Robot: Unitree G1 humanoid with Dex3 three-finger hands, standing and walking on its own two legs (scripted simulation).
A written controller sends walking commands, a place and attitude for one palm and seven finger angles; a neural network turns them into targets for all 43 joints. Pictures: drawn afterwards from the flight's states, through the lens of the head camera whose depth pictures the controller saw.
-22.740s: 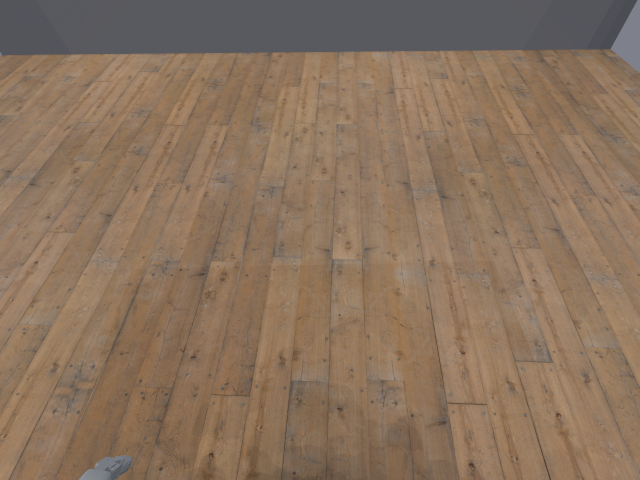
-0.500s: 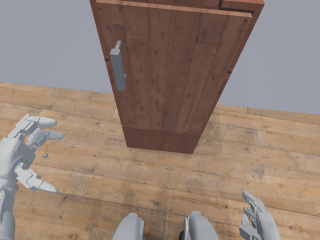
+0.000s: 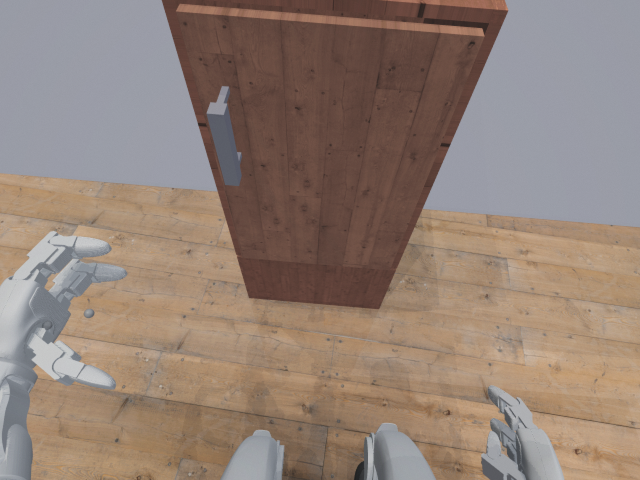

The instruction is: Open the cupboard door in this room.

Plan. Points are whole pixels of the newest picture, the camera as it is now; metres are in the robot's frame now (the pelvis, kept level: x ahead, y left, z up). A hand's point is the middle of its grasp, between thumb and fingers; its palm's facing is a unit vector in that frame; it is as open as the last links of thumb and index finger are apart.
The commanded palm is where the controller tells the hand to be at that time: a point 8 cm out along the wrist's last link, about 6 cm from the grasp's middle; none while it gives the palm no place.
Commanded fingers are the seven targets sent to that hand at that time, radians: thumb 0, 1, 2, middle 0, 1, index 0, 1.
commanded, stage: move the hooked fingers beside the handle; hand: left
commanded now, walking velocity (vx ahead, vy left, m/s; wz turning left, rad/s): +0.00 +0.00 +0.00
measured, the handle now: (229, 138) +0.58 +0.17 +0.04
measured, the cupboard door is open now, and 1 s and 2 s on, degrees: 0 0 0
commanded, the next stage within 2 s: none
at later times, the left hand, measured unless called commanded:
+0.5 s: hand (128, 265) +0.34 +0.25 +0.06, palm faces -0.07 -1.00 -0.04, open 14.0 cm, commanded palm +0.32 +0.30 +0.05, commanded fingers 0.00 -0.50 0.30 -0.30 -1.20 -0.30 -1.20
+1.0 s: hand (155, 217) +0.42 +0.23 +0.05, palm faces -0.05 -1.00 -0.03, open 14.0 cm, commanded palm +0.40 +0.29 +0.05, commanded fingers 0.00 -0.50 0.30 -0.30 -1.20 -0.30 -1.20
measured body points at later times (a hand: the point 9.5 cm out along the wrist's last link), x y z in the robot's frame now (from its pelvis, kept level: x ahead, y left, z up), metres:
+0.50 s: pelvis +0.00 +0.00 +0.00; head +0.09 +0.02 +0.44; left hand +0.34 +0.30 +0.06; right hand +0.14 -0.25 -0.09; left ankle +0.00 +0.12 -0.65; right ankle +0.05 -0.13 -0.65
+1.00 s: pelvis +0.00 +0.00 -0.01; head +0.11 +0.01 +0.43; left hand +0.41 +0.29 +0.06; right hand +0.09 -0.28 -0.11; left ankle +0.00 +0.12 -0.65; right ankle +0.05 -0.13 -0.65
